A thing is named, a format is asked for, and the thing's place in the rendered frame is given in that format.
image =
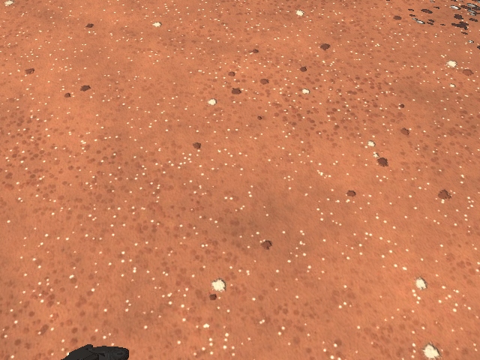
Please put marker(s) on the left robot hand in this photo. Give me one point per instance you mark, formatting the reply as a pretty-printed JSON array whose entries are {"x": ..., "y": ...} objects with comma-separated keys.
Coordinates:
[{"x": 88, "y": 352}]

